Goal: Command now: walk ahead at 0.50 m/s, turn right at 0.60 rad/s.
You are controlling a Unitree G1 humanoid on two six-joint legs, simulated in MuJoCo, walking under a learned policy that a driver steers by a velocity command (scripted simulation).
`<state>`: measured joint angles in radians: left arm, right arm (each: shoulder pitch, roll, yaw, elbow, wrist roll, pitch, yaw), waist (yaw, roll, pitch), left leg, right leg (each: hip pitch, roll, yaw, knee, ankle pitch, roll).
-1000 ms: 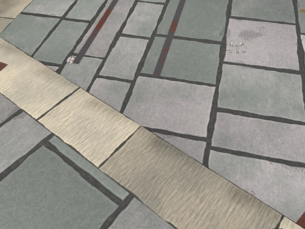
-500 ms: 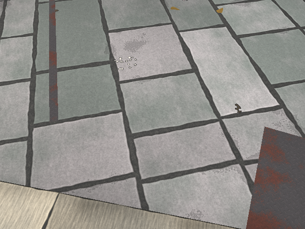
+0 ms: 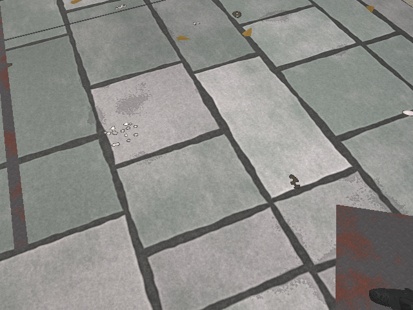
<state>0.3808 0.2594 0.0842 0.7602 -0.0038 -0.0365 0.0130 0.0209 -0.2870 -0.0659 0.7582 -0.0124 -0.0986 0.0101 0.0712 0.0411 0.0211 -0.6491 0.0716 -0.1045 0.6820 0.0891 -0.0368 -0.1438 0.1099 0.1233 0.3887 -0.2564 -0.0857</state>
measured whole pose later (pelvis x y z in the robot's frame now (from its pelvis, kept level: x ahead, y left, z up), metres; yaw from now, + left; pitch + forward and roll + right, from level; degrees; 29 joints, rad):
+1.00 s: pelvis +0.55 -0.03 -0.16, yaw +22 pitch +3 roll -1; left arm 0.45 0.22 0.05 0.98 0.00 -0.08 0.03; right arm 0.11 -0.25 -0.07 0.65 0.02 -0.03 0.02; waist 0.08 0.04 -0.03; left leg -0.74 0.02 -0.04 0.77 0.06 0.04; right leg 0.02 0.06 -0.13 0.32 -0.39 -0.05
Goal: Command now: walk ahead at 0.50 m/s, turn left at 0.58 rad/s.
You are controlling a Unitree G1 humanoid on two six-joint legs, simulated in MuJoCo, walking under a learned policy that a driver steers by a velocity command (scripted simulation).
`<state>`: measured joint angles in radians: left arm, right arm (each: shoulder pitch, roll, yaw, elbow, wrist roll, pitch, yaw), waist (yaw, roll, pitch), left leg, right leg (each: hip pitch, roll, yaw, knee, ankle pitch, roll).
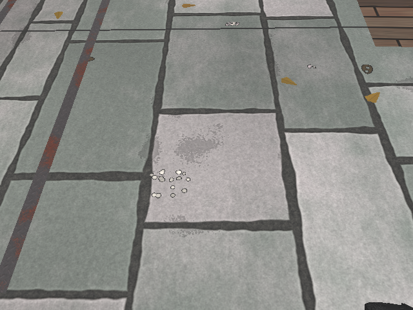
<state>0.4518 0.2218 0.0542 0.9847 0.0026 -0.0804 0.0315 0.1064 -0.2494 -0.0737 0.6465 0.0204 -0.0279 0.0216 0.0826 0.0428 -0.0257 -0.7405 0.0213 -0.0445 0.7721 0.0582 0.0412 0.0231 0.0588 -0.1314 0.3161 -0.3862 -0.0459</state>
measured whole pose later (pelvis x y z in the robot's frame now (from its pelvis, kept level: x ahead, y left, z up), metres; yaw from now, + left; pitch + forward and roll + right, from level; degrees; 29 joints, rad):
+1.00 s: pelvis +0.52 +0.08 +0.01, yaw +26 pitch +2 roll -1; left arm 0.41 0.29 0.05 0.85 -0.02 -0.07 -0.01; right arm 0.04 -0.26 -0.04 0.64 0.02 -0.07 0.03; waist 0.13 0.03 0.03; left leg -0.57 0.06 -0.03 0.57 -0.04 0.01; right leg -0.01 0.03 0.00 0.26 -0.29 -0.02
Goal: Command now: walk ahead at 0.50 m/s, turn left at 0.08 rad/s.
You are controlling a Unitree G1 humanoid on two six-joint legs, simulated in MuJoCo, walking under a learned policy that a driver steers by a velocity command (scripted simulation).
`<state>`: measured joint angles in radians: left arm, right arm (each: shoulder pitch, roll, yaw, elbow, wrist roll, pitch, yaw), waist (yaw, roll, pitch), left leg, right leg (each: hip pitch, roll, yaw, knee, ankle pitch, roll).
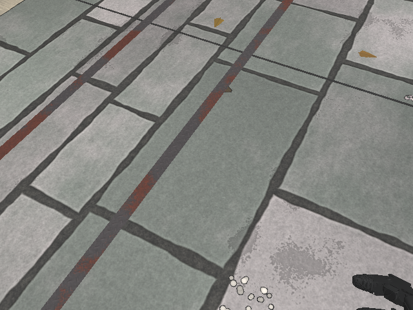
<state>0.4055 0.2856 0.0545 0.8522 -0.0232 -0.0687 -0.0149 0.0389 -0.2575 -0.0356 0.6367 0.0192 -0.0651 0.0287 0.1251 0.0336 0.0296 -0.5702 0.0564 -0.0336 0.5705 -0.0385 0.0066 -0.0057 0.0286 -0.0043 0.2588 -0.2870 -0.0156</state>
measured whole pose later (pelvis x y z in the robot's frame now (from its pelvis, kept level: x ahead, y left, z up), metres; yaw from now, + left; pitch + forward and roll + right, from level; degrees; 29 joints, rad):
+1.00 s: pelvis +0.41 -0.01 -0.01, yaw +0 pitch -1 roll -2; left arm 0.15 0.24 0.01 0.88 0.02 -0.02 -0.02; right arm 0.20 -0.26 -0.04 0.85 -0.02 0.03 -0.04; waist 0.01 0.00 0.02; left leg -0.29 0.06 -0.04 0.53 -0.23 -0.04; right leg -0.26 0.04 -0.05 0.46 -0.19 -0.03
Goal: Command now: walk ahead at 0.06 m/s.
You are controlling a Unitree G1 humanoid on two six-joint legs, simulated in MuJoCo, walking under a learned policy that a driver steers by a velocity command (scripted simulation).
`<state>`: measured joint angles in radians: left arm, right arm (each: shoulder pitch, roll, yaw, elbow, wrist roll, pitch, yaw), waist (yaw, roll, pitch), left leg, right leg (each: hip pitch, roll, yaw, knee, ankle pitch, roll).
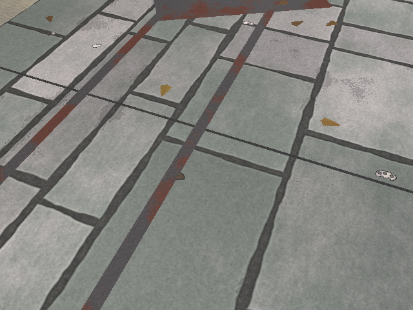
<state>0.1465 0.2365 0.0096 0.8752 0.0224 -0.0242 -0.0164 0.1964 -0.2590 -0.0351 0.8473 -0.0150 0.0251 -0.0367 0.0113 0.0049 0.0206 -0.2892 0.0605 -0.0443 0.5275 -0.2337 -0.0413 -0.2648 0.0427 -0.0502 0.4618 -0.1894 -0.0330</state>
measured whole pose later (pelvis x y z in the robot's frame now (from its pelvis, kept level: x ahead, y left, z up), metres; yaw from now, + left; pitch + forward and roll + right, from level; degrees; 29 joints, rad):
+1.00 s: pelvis +0.05 +0.02 +0.00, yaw -27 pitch +1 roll +0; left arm 0.15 0.33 0.08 0.75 -0.02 0.05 0.04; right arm 0.12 -0.30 -0.08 0.85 -0.01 -0.03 -0.02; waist 0.02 -0.04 0.05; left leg -0.25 -0.04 -0.07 0.46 -0.22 0.00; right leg -0.37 0.16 0.24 0.65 -0.38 -0.02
